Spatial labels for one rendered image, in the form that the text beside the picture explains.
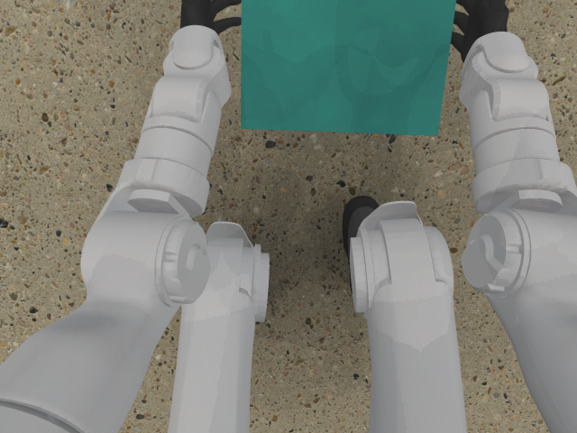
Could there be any robot right foot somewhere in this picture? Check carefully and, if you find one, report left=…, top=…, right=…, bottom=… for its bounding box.
left=343, top=196, right=379, bottom=293

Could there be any right robot shin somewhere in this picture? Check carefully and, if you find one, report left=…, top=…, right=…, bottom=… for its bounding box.
left=356, top=201, right=454, bottom=293

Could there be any left robot upper arm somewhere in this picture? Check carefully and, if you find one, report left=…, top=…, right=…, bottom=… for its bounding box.
left=0, top=210, right=211, bottom=433

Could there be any right robot upper arm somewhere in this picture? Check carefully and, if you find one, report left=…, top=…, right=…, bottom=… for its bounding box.
left=461, top=207, right=577, bottom=433

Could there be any robot left forearm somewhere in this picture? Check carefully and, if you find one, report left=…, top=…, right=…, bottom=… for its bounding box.
left=80, top=25, right=232, bottom=281

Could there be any carton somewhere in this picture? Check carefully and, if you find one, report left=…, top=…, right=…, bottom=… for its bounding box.
left=241, top=0, right=456, bottom=136

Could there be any robot right hand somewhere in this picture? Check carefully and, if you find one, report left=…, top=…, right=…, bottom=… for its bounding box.
left=451, top=0, right=509, bottom=63

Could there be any robot left hand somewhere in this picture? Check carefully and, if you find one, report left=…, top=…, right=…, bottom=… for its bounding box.
left=180, top=0, right=242, bottom=36

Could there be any robot right forearm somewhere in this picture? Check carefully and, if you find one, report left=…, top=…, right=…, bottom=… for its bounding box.
left=459, top=32, right=577, bottom=216

